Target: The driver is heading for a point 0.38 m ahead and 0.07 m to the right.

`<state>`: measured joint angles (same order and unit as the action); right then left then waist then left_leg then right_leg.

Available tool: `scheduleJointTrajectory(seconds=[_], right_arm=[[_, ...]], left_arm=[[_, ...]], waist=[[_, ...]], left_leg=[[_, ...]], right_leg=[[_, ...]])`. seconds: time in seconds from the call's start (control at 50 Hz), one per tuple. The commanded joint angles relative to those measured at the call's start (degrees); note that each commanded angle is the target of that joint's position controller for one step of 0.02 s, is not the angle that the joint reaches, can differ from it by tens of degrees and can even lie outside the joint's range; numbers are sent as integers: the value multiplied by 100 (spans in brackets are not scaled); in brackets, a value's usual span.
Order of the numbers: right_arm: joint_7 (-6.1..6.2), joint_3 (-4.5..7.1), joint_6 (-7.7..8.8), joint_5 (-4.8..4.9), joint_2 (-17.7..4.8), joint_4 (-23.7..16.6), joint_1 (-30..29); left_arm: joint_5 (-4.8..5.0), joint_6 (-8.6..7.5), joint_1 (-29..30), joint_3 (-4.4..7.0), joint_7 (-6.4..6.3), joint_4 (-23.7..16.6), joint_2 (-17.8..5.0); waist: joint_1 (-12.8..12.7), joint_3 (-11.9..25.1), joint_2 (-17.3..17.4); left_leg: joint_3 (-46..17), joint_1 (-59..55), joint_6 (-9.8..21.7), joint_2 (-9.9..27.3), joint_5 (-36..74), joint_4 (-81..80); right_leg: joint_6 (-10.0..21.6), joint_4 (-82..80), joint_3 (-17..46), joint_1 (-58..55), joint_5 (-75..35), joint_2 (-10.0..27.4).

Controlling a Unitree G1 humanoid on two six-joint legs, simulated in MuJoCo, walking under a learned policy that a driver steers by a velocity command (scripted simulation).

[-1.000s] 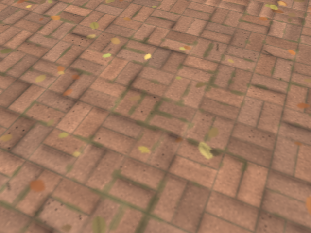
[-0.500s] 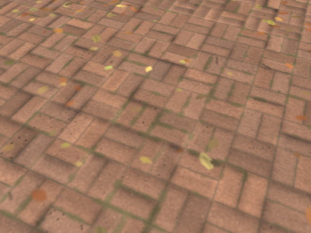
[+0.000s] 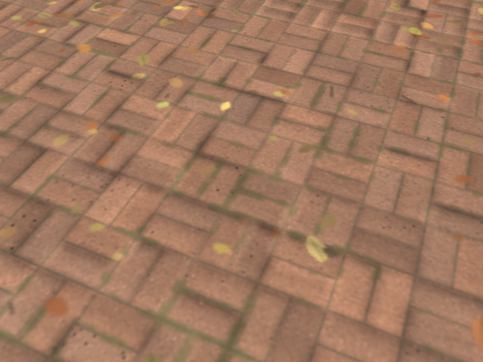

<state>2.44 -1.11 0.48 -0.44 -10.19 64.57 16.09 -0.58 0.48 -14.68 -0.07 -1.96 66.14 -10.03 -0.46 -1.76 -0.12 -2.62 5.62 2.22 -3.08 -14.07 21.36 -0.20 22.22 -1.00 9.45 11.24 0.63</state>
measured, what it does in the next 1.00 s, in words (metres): walks ahead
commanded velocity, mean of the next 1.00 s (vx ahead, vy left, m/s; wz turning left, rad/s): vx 0.18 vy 0.00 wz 0.00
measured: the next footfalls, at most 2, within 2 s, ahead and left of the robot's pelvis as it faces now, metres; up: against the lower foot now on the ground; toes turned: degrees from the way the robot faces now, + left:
left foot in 1.10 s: +0.41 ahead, +0.01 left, +0.00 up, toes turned +3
right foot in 1.48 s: +0.37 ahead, -0.18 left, +0.00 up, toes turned -2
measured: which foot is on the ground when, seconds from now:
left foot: down 0.00-0.70, up 0.72-1.00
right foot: down 0.00-1.00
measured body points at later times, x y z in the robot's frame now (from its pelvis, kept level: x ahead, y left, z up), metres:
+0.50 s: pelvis +0.01 -0.01 +0.00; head +0.01 +0.00 +0.45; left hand -0.02 +0.22 -0.17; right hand -0.02 -0.23 -0.16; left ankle -0.03 +0.10 -0.74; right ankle +0.01 -0.12 -0.74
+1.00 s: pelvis +0.18 -0.05 -0.01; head +0.21 -0.07 +0.44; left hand +0.05 +0.15 -0.14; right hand +0.31 -0.28 -0.15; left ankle +0.30 +0.06 -0.70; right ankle +0.04 -0.12 -0.74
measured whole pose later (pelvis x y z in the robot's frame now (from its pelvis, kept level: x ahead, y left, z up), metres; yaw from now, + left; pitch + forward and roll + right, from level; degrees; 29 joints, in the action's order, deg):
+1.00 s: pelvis +0.18 -0.05 -0.01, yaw +0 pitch +1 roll +1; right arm -1.1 2.1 2.6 -1.3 -11.1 55.9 4.9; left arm -1.1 -5.4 -30.4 -0.1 -1.1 65.3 -6.6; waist -2.4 -2.5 1.4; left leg 5.0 34.7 2.9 1.4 -8.3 45.9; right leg 4.3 12.6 -3.2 -5.2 19.0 -3.3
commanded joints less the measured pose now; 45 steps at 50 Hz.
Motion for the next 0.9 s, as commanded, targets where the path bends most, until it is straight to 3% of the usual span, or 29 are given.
scheduleJointTrajectory(seconds=[0.02, 0.4, 0.42, 0.48, 0.52, 0.56, 0.58, 0.62, 0.64, 0.68, 0.7, 0.72, 0.74, 0.76, 0.78, 0.82, 0.9], right_arm=[[20, 75, 25, -1, -488, -23, 359], [40, 74, 25, -4, -278, 126, 586], [38, 68, 21, -12, -250, 145, 642], [18, 199, -50, -37, -504, 81, 702], [-6, 259, -68, -43, -553, 47, 956], [-2, 361, -29, -49, -734, 117, 1302], [-13, 394, 1, -62, -746, 99, 1305], [-42, 442, 79, -93, -803, 16, 1138], [-51, 456, 110, -61, -798, -38, 944], [-74, 433, 179, -4, -611, -253, 369], [-121, 331, 264, 13, -257, -459, 93], [-175, 313, 327, -79, -172, -678, 79], [-219, 390, 331, -247, -524, -672, -36], [-279, 362, 368, -229, -343, -655, -55], [-330, 336, 413, -162, -222, -615, -8], [-400, 378, 382, -174, -283, -616, -19], [-415, 396, 247, -147, -252, -843, -520]], left_arm=[[0, -24, -326, 61, -23, -25, -474], [-1, -36, -553, 42, -54, 78, -302], [-8, -34, -597, 33, -51, 94, -265], [-44, 16, -565, 117, -12, -21, -377], [-93, 5, -361, 109, 44, -210, -255], [-180, -112, -106, 62, 106, -448, -24], [-191, -186, 52, 83, 130, -571, -109], [-131, -323, 33, 137, 199, -720, -228], [-87, -383, -210, 146, 224, -702, -182], [-3, -462, -1420, 220, 200, -288, -165], [-65, -511, -2180, 360, 138, -145, -641], [-16, -452, -2888, 524, 148, 67, -1209], [-39, -402, -2414, 438, 136, -31, -835], [-62, -428, -1870, 384, 158, -250, -670], [-77, -470, -1496, 354, 164, -391, -599], [-50, -565, -1365, 261, 142, -417, -396], [-28, -641, -1923, 164, 110, -189, -333]], waist=[[0, -212, 6], [5, -283, 20], [12, -166, 27], [46, -467, 235], [204, -950, 429], [341, -1071, 938], [374, -1092, 902], [227, -981, 769], [34, -972, 765], [-547, -761, 349], [-883, -511, -807], [-922, -292, -1806], [-567, -678, -789], [-338, -882, -300], [-163, -858, -156], [-14, -698, -218], [-30, -498, -439]], left_leg=[[-537, 500, 127, 675, 911, -410], [-494, 528, 103, 677, 863, -352], [-484, 494, 118, 633, 384, -418], [-663, 890, 407, 505, -2120, -407], [-1277, 971, 694, 828, -3223, -663], [-2302, 499, 1099, 1586, -3455, -1198], [-2520, 503, 1229, 1789, -3177, -1320], [-2343, 490, 1245, 1793, -2582, -1218], [-2063, 758, 1147, 1664, -2305, -1031], [-1164, 2007, 761, 1012, -1582, -172], [-216, 2825, 462, 321, -1091, 1500], [488, 3665, 304, -118, -1598, 3078], [224, 3840, 359, 276, -1442, 3981], [110, 3825, 373, 485, -890, 4243], [91, 3654, 336, 627, -423, 4243], [241, 3475, 217, 722, 10, 4060], [665, 3670, 84, 553, 283, 3776]], right_leg=[[163, -256, 460, -171, -633, 472], [192, -229, 475, -102, -598, 455], [200, -259, 451, -144, -185, 403], [374, 201, 244, 349, 1920, 26], [431, 691, 185, 1177, 2405, -115], [383, 1594, -274, 1834, 1503, -196], [399, 1835, -226, 1936, 1323, -55], [462, 1694, -162, 1789, 1469, 46], [504, 1195, -226, 1269, 1288, 28], [523, 173, -198, -931, 727, -190], [722, -773, 1471, -1842, 1713, 858], [1197, -1449, 3491, -2239, 2451, 1981], [1251, -1385, 3461, -1693, 2511, 2070], [1204, -1415, 2994, -1245, 2149, 1886], [1125, -1497, 2478, -1037, 1536, 1652], [992, -1539, 1645, -1022, 277, 1277], [930, -1228, 750, -1309, -2395, 1023]])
